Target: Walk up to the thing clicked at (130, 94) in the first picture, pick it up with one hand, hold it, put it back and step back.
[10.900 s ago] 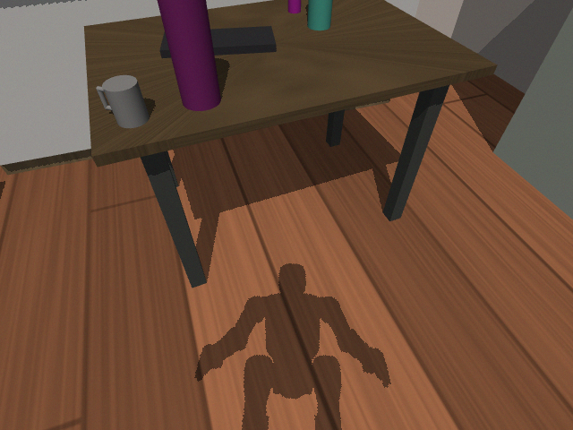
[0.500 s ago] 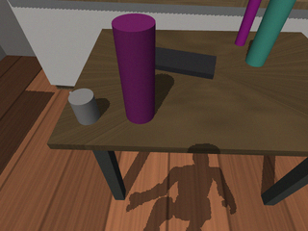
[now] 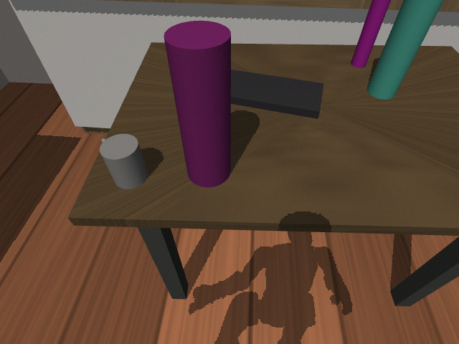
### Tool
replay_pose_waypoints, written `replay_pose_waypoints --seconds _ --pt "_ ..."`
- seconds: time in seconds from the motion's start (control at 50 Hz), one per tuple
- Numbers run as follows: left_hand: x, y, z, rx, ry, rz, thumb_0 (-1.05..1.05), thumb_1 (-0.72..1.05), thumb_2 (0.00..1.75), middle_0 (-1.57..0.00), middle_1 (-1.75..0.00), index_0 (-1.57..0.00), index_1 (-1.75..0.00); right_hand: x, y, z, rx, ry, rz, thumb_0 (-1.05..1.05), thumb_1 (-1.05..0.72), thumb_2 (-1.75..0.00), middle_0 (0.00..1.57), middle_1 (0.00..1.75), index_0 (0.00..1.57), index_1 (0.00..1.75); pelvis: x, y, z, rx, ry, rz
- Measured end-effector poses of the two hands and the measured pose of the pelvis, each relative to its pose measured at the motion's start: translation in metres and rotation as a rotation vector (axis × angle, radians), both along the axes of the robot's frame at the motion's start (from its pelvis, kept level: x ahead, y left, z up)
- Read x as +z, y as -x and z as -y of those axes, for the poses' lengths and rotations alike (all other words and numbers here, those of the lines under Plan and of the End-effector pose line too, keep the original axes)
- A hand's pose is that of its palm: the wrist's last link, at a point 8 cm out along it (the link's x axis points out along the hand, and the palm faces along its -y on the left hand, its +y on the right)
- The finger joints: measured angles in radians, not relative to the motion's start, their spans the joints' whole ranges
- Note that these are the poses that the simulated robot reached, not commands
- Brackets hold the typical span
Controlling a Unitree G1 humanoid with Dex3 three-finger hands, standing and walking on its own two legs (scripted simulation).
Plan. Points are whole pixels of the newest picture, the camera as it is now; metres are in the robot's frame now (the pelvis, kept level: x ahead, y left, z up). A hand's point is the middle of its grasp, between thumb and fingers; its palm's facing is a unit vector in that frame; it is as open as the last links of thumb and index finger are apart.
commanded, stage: stand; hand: left
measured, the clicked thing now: (120, 158) +0.50 +0.27 +0.02
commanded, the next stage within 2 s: rise first in 0.66 s
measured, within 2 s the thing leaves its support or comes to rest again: neither
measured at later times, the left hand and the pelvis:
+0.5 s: hand out of the picture +0.08 +0.25 -0.16, palm faces -0.02 -0.94 -0.35, open 7.4 cm; pelvis +0.00 +0.00 +0.00, yaw +0 degrees
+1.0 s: hand (109, 340) +0.17 +0.24 -0.13, palm faces +0.15 -0.93 -0.32, open 10.9 cm; pelvis -0.01 +0.00 -0.01, yaw -1 degrees
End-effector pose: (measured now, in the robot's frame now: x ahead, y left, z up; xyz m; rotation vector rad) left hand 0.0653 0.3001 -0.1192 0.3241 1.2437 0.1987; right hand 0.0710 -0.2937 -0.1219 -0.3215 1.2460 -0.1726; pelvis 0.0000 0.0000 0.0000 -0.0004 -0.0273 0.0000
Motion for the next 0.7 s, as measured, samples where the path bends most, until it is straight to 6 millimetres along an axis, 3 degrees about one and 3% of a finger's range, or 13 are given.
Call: replay_pose_waypoints --seconds 0.7 --pt "0.0011 -0.0028 0.0021 -0.003 -0.003 0.006 0.01 0.90 0.90 -0.21 -0.30 -0.20 -0.30 0.0002 0.0035 0.0034 -0.009 0.004 0.007 0.00 -0.91 -0.90 0.20 0.30 0.20 0.30 0.0000 -0.0008 0.0019 -0.009 -0.001 0.007"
